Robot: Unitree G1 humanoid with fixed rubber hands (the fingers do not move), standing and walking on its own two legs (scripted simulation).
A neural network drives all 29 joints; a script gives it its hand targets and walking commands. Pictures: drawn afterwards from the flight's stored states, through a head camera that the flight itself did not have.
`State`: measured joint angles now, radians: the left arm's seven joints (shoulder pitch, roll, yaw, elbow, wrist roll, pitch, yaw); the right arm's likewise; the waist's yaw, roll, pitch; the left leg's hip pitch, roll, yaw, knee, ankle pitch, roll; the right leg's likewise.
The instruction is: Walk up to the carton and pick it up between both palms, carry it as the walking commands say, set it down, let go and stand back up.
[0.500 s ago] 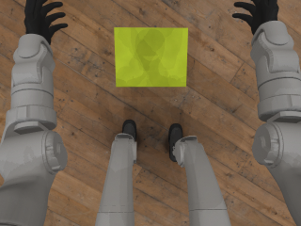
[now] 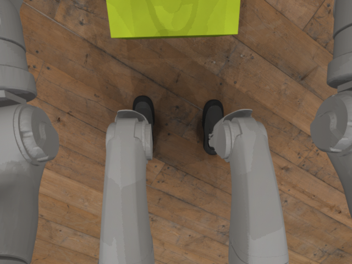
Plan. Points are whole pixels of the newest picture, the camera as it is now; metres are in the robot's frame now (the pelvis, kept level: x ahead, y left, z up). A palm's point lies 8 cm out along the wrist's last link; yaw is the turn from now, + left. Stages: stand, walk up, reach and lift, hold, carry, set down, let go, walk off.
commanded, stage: reach and lift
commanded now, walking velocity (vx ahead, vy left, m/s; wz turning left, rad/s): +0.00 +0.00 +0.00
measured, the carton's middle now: out of the picture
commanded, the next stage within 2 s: none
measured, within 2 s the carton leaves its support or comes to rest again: neither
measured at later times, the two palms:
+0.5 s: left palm out of the picture +0.55 +0.25 -0.31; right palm out of the picture +0.59 -0.17 -0.29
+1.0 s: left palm out of the picture +0.55 +0.25 -0.36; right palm out of the picture +0.58 -0.18 -0.36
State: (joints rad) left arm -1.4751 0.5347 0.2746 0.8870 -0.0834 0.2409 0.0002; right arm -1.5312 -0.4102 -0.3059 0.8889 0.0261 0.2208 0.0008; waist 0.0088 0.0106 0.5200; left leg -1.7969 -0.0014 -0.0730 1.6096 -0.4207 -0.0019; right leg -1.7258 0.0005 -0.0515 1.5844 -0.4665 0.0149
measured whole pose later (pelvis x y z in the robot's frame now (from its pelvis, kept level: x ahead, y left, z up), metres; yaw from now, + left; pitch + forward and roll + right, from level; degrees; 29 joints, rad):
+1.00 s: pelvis +0.01 -0.01 -0.18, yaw -2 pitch +34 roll -4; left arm -1.56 0.53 0.15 1.18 -0.17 0.10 0.02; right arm -1.60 -0.43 -0.15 1.15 0.11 0.15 -0.05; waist 0.05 0.01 0.52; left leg -2.24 0.01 -0.07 2.23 -0.57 -0.01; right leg -2.18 0.02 -0.04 2.22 -0.62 0.02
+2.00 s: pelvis +0.01 -0.01 -0.18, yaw -2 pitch +34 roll -4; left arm -1.57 0.46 0.09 1.18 -0.21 0.09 0.04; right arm -1.63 -0.38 -0.10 1.15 0.12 0.14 -0.07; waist 0.05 0.00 0.52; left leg -2.24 0.01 -0.07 2.23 -0.57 -0.01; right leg -2.18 0.02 -0.04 2.22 -0.62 0.02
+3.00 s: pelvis +0.00 -0.01 -0.18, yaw -2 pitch +31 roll -4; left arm -1.57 0.46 0.04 0.92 -0.24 0.33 0.15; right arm -1.61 -0.38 -0.11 0.94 0.15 0.30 -0.17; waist 0.06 -0.04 0.52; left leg -2.21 0.01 -0.07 2.23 -0.55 -0.01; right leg -2.15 0.03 -0.04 2.22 -0.60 0.02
